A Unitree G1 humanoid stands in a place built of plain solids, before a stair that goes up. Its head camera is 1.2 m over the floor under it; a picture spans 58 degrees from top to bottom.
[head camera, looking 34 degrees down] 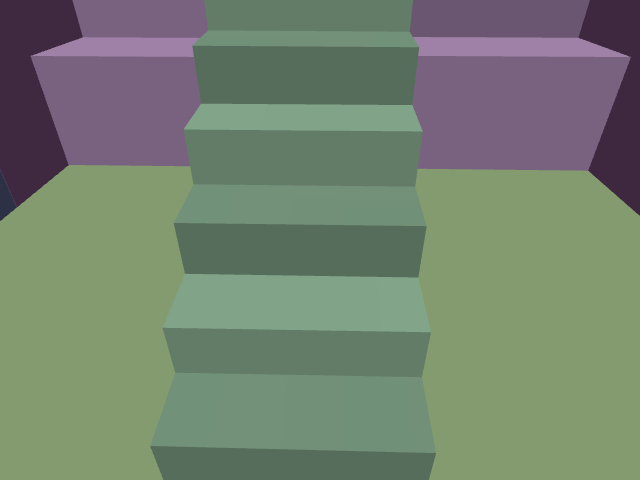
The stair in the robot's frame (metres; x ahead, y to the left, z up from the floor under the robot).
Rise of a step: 0.19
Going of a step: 0.21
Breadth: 0.69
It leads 2 degrees to the right of straight ahead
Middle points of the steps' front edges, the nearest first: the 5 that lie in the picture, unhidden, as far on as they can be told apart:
0.59 0.07 0.19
0.80 0.06 0.38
1.01 0.06 0.57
1.22 0.05 0.76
1.43 0.05 0.95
